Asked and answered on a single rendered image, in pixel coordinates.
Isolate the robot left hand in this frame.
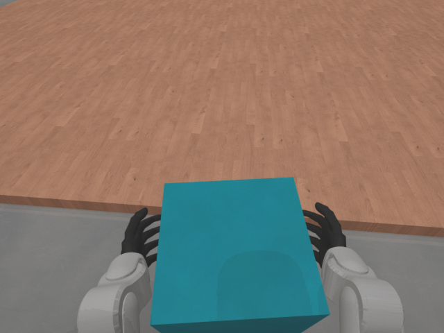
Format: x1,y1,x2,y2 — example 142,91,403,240
121,207,161,267

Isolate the robot right hand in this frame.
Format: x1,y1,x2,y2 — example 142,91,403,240
302,202,346,268

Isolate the carton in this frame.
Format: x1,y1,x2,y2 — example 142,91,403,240
150,177,330,333

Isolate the left robot forearm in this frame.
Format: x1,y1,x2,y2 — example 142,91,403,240
77,253,152,333

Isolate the right robot forearm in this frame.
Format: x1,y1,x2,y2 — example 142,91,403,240
321,246,404,333

